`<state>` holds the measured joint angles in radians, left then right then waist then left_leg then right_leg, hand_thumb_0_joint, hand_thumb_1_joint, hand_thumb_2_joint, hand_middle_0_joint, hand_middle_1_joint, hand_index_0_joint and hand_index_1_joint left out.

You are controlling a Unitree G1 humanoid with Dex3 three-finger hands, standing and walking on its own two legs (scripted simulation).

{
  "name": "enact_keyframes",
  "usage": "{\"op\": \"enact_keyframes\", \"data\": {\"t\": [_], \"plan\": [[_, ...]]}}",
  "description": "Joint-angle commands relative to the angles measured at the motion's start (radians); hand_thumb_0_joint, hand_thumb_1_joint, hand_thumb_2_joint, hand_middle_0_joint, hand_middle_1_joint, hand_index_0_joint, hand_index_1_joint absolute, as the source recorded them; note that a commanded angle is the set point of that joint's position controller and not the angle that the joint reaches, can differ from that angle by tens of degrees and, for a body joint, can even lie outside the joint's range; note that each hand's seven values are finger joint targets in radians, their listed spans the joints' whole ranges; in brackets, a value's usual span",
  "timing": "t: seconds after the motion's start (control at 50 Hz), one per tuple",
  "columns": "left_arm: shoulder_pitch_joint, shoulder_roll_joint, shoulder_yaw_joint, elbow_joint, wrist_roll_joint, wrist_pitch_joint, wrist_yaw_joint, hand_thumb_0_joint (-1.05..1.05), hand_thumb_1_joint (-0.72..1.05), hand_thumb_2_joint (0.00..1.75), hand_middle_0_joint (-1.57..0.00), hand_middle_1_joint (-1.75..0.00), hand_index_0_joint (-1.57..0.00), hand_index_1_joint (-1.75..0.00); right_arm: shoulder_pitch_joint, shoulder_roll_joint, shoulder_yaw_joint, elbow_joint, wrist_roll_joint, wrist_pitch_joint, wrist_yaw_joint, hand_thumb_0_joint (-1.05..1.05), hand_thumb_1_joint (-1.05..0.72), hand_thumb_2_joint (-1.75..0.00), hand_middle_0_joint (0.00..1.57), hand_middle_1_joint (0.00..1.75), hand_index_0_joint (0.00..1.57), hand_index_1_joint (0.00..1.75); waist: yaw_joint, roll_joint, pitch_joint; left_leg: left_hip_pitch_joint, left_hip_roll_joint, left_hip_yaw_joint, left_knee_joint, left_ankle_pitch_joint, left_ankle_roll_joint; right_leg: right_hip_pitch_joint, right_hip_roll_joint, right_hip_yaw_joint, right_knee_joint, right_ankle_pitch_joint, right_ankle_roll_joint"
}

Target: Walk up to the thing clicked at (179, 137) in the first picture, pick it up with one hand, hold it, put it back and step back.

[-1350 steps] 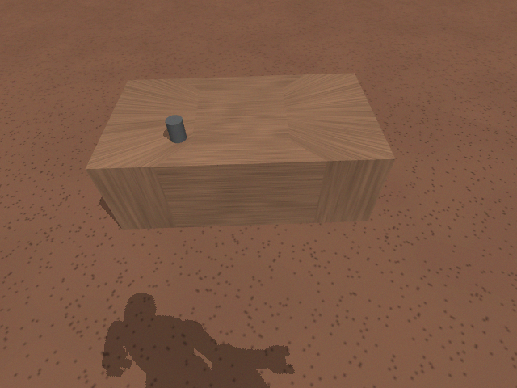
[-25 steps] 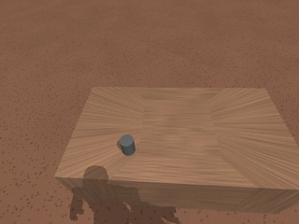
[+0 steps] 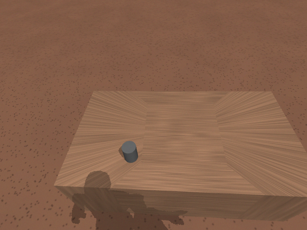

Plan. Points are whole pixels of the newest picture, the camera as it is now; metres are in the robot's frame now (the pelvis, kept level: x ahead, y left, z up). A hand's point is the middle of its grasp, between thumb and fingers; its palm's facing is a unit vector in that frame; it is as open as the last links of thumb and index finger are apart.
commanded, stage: stand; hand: left
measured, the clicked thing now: (130, 152) +0.52 +0.16 -0.31
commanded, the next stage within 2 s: step back in 0.46 s
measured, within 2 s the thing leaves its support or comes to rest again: neither
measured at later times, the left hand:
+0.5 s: hand out of the picture +0.07 +0.25 -0.16, palm faces +0.02 -0.94 -0.35, open 7.4 cm
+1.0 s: hand out of the picture +0.03 +0.34 -0.18, palm faces -0.04 -0.94 -0.34, open 7.4 cm
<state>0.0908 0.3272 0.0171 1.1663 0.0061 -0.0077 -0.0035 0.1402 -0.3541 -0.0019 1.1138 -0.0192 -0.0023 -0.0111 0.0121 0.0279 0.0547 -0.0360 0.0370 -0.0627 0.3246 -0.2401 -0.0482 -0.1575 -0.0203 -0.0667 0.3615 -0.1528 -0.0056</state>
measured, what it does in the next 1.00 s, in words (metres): walks backwards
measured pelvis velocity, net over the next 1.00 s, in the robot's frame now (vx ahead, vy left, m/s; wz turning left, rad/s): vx -0.10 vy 0.08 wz -0.03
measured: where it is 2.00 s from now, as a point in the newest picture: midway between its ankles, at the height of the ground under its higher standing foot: outside the picture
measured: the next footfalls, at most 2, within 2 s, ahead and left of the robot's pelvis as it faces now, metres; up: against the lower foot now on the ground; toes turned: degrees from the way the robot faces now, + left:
right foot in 1.20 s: -0.12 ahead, -0.04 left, +0.00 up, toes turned -2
left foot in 1.58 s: -0.21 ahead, +0.21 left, +0.00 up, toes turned -5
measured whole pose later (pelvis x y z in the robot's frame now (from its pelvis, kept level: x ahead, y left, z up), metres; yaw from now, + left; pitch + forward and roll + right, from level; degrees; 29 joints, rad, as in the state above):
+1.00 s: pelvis -0.10 +0.08 -0.01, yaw -2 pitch +0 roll -2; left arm 0.07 0.40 0.07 0.92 0.00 0.07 0.03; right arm 0.16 -0.34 -0.05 0.95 -0.04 0.04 -0.02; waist -0.01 -0.05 0.18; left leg -0.26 -0.02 0.02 0.54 -0.27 0.06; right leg -0.46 0.11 0.16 1.09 -0.44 0.00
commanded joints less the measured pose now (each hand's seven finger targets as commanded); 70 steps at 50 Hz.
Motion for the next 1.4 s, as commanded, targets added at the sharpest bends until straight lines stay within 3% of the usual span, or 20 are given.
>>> {"op": "enact_keyframes", "data": {"t": [0.0,0.4,0.44,0.48,0.54,0.66,0.72,0.74,0.76,0.78,0.8,0.86,1.04,1.16,1.2,1.22,1.24,1.26,1.34,1.38], "plan": [[-0.041,0.222,0.040,-0.055,0.003,-0.025,0.016,0.00,0.90,0.90,-0.20,-0.30,-0.20,-0.30,-0.018,-0.196,-0.038,-0.050,0.001,-0.016,-0.011,0.00,-0.90,-0.90,0.20,0.30,0.20,0.30,-0.006,-0.030,-0.076,-0.085,0.082,-0.031,-0.053,0.176,0.052,0.115,-0.118,0.103,-0.039,0.177,-0.010],[-0.031,0.230,0.042,-0.069,0.004,-0.026,0.009,0.00,0.90,0.90,-0.20,-0.30,-0.20,-0.30,-0.014,-0.193,-0.041,-0.051,0.001,-0.016,-0.003,0.00,-0.90,-0.90,0.20,0.30,0.20,0.30,-0.002,-0.022,-0.041,-0.117,0.076,-0.029,-0.067,0.076,0.055,0.084,-0.112,0.123,-0.069,0.025,-0.017],[-0.042,0.299,0.091,-0.095,-0.010,-0.015,0.015,0.00,0.90,0.90,-0.20,-0.30,-0.20,-0.30,-0.052,-0.252,-0.063,-0.068,0.010,0.002,0.003,0.00,-0.90,-0.90,0.20,0.30,0.20,0.30,-0.002,-0.034,0.056,-0.207,0.044,-0.027,0.068,0.219,0.078,0.025,-0.125,0.149,0.002,0.284,-0.026],[-0.009,0.314,0.105,-0.119,-0.015,-0.009,0.022,0.00,0.90,0.90,-0.20,-0.30,-0.20,-0.30,-0.009,-0.207,-0.058,-0.091,0.025,0.011,0.002,0.00,-0.90,-0.90,0.20,0.30,0.20,0.30,-0.006,-0.100,-0.032,-0.187,-0.023,0.046,0.254,0.182,0.064,0.046,-0.211,0.209,-0.008,0.423,-0.116],[-0.044,0.322,0.116,-0.194,0.011,-0.007,0.029,0.00,0.90,0.90,-0.20,-0.30,-0.20,-0.30,0.024,-0.205,-0.074,-0.124,0.022,0.041,0.007,0.00,-0.90,-0.90,0.20,0.30,0.20,0.30,-0.007,-0.177,-0.102,-0.238,-0.078,0.006,0.634,-0.309,0.078,-0.022,-0.361,0.317,-0.031,0.395,-0.257],[-0.125,0.296,0.107,-0.293,0.032,0.022,0.038,0.00,0.90,0.90,-0.20,-0.30,-0.20,-0.30,0.116,-0.217,-0.093,-0.158,0.023,0.054,0.015,0.00,-0.90,-0.90,0.20,0.30,0.20,0.30,-0.028,-0.214,-0.152,-0.257,-0.039,0.003,0.499,-0.223,0.072,-0.054,-0.279,0.216,0.108,0.306,-0.201],[-0.132,0.285,0.097,-0.318,0.006,0.049,0.033,0.00,0.90,0.90,-0.20,-0.30,-0.20,-0.30,0.151,-0.208,-0.105,-0.150,-0.007,0.036,0.007,0.00,-0.90,-0.90,0.20,0.30,0.20,0.30,-0.063,-0.156,-0.124,-0.191,-0.036,0.039,0.125,0.040,0.060,-0.082,-0.211,0.177,0.255,0.175,-0.122],[-0.090,0.230,0.086,-0.323,-0.007,0.060,0.031,0.00,0.90,0.90,-0.20,-0.30,-0.20,-0.30,0.118,-0.260,-0.120,-0.164,-0.032,0.029,0.003,0.00,-0.90,-0.90,0.20,0.30,0.20,0.30,-0.038,0.017,-0.102,-0.168,0.062,-0.122,0.026,0.189,0.071,-0.175,-0.092,0.138,0.376,-0.001,-0.079],[-0.061,0.175,0.077,-0.328,-0.013,0.066,0.037,0.00,0.90,0.90,-0.20,-0.30,-0.20,-0.30,0.071,-0.354,-0.137,-0.188,-0.045,0.025,0.002,0.00,-0.90,-0.90,0.20,0.30,0.20,0.30,-0.011,0.228,-0.075,-0.104,0.236,-0.375,-0.018,0.410,0.109,-0.373,0.105,0.120,0.518,-0.422,-0.034],[-0.066,0.227,0.095,-0.313,-0.002,0.069,0.051,0.00,0.90,0.90,-0.20,-0.30,-0.20,-0.30,0.029,-0.413,-0.144,-0.217,-0.032,0.023,0.004,0.00,-0.90,-0.90,0.20,0.30,0.20,0.30,-0.037,0.203,-0.067,-0.225,0.295,-0.420,-0.009,0.457,0.202,-0.315,0.134,0.249,0.653,-0.523,-0.016],[-0.090,0.249,0.100,-0.301,0.005,0.068,0.057,0.00,0.90,0.90,-0.20,-0.30,-0.20,-0.30,0.009,-0.405,-0.144,-0.230,-0.028,0.019,0.002,0.00,-0.90,-0.90,0.20,0.30,0.20,0.30,-0.055,0.228,-0.052,-0.311,0.322,-0.492,-0.048,0.335,0.248,-0.285,0.134,0.275,0.757,-0.509,-0.017],[0.009,0.250,0.095,-0.282,-0.015,0.067,0.048,0.00,0.90,0.90,-0.20,-0.30,-0.20,-0.30,-0.087,-0.270,-0.115,-0.249,-0.035,0.012,-0.018,0.00,-0.90,-0.90,0.20,0.30,0.20,0.30,0.039,0.110,-0.058,-0.064,0.119,-0.133,0.089,0.507,0.104,-0.442,0.132,0.305,0.806,-0.277,-0.024],[-0.018,0.228,0.096,-0.343,0.007,0.042,0.038,0.00,0.90,0.90,-0.20,-0.30,-0.20,-0.30,0.072,-0.253,-0.128,-0.264,-0.008,0.019,-0.031,0.00,-0.90,-0.90,0.20,0.30,0.20,0.30,-0.067,0.097,-0.094,0.103,0.209,-0.162,0.160,0.575,0.244,-0.340,0.072,0.193,0.528,-0.349,0.030],[0.134,0.214,0.103,-0.299,0.021,0.031,0.024,0.00,0.90,0.90,-0.20,-0.30,-0.20,-0.30,-0.037,-0.271,-0.125,-0.306,0.005,0.024,-0.021,0.00,-0.90,-0.90,0.20,0.30,0.20,0.30,0.000,0.075,-0.127,-0.084,0.222,-0.160,0.191,0.308,0.239,-0.087,0.034,0.107,0.199,-0.186,-0.012],[0.170,0.244,0.113,-0.293,0.031,0.023,0.022,0.00,0.90,0.90,-0.20,-0.30,-0.20,-0.30,-0.060,-0.254,-0.117,-0.310,0.017,0.027,-0.017,0.00,-0.90,-0.90,0.20,0.30,0.20,0.30,0.018,-0.019,-0.128,-0.211,0.158,-0.110,0.243,0.165,0.166,0.015,-0.007,0.180,0.097,-0.006,-0.050],[0.148,0.282,0.122,-0.309,0.036,0.019,0.021,0.00,0.90,0.90,-0.20,-0.30,-0.20,-0.30,-0.074,-0.227,-0.107,-0.317,0.024,0.026,-0.015,0.00,-0.90,-0.90,0.20,0.30,0.20,0.30,0.008,-0.128,-0.111,-0.314,0.072,-0.055,0.330,0.039,0.116,0.022,-0.116,0.335,0.060,0.069,-0.104],[0.099,0.354,0.134,-0.334,0.026,0.023,0.016,0.00,0.90,0.90,-0.20,-0.30,-0.20,-0.30,-0.115,-0.202,-0.105,-0.322,0.025,0.030,-0.016,0.00,-0.90,-0.90,0.20,0.30,0.20,0.30,0.031,-0.305,-0.028,-0.350,-0.110,0.052,0.517,-0.206,0.055,-0.127,-0.277,0.548,-0.043,0.075,-0.247],[0.040,0.367,0.137,-0.380,0.038,0.016,0.018,0.00,0.90,0.90,-0.20,-0.30,-0.20,-0.30,-0.082,-0.216,-0.109,-0.309,0.020,0.038,-0.019,0.00,-0.90,-0.90,0.20,0.30,0.20,0.30,0.032,-0.320,0.004,-0.321,-0.130,-0.024,0.740,-0.389,0.043,-0.217,-0.370,0.637,-0.068,0.120,-0.321],[-0.001,0.262,0.122,-0.415,0.023,0.015,0.033,0.00,0.90,0.90,-0.20,-0.30,-0.20,-0.30,0.003,-0.210,-0.092,-0.268,0.026,0.031,-0.013,0.00,-0.90,-0.90,0.20,0.30,0.20,0.30,-0.009,-0.140,-0.034,-0.398,-0.179,-0.096,0.856,-0.275,0.041,-0.090,-0.194,0.331,0.054,0.370,-0.208],[0.028,0.255,0.122,-0.428,0.029,0.021,0.032,0.00,0.90,0.90,-0.20,-0.30,-0.20,-0.30,0.013,-0.209,-0.082,-0.284,0.026,0.024,-0.021,0.00,-0.90,-0.90,0.20,0.30,0.20,0.30,0.014,-0.135,-0.070,-0.419,-0.164,-0.064,0.805,-0.257,0.029,-0.013,-0.166,0.308,0.082,0.363,-0.201]]}}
